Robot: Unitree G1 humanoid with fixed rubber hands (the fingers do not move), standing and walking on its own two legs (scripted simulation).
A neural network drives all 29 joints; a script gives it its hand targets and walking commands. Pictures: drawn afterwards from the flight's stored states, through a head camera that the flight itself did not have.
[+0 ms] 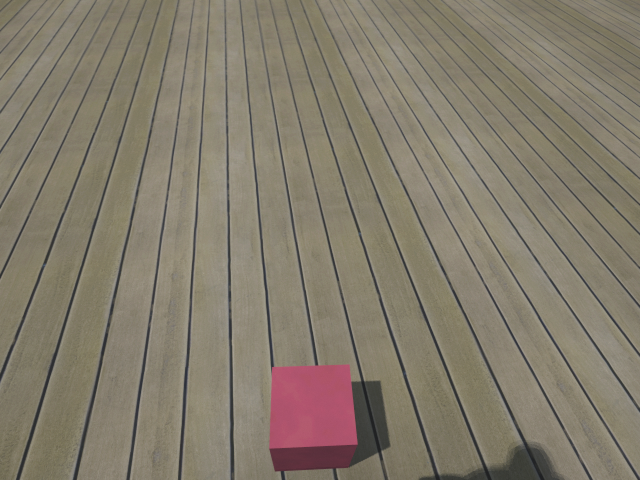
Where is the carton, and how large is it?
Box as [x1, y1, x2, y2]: [269, 364, 357, 470]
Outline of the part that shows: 349,364 272,367 269,449 275,470 334,468 348,466 357,444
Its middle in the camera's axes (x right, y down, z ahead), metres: -0.03 +0.49 +1.07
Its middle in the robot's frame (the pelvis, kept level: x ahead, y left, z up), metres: +0.41 -0.01 -0.65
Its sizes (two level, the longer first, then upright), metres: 0.210 0.200 0.250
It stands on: the floor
